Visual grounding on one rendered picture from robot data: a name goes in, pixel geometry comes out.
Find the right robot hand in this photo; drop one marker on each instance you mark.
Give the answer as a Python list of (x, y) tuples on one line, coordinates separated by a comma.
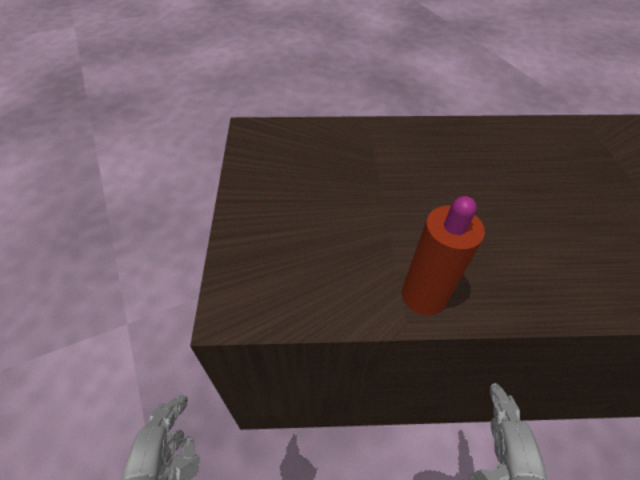
[(515, 445)]

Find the bottle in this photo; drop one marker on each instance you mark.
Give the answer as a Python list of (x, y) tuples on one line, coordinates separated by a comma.
[(450, 238)]

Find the left robot hand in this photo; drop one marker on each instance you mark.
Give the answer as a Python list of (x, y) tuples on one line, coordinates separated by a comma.
[(152, 449)]

